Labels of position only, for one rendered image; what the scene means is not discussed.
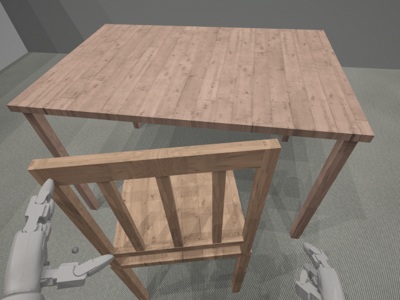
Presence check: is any chair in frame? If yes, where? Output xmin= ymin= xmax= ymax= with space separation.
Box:
xmin=27 ymin=139 xmax=281 ymax=300

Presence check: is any robot left hand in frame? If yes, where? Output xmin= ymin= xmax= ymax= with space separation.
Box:
xmin=3 ymin=179 xmax=114 ymax=298

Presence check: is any table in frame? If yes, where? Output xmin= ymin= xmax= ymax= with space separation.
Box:
xmin=6 ymin=24 xmax=374 ymax=239

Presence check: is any robot right hand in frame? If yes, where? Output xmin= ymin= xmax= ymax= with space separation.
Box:
xmin=296 ymin=242 xmax=345 ymax=300

